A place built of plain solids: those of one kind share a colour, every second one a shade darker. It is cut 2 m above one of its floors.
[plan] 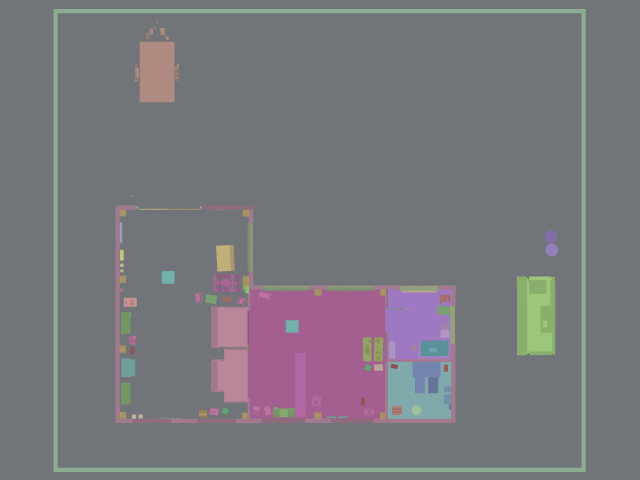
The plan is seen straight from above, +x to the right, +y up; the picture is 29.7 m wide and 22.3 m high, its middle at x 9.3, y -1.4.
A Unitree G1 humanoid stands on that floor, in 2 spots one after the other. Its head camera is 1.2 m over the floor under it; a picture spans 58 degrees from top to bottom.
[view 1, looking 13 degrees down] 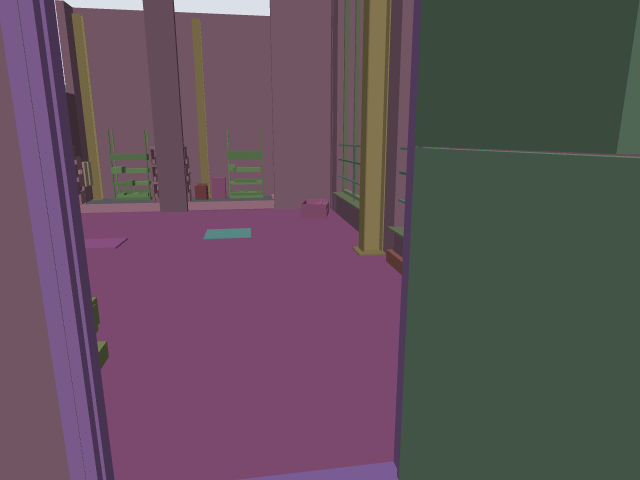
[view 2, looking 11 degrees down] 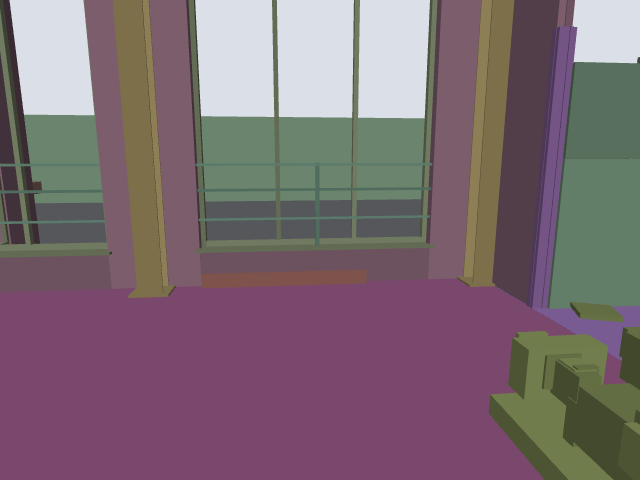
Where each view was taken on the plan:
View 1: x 13.70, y -5.10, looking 171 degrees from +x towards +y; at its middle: raised_floor_hall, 5.34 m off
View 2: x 10.30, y -7.70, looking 84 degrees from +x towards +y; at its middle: window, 4.21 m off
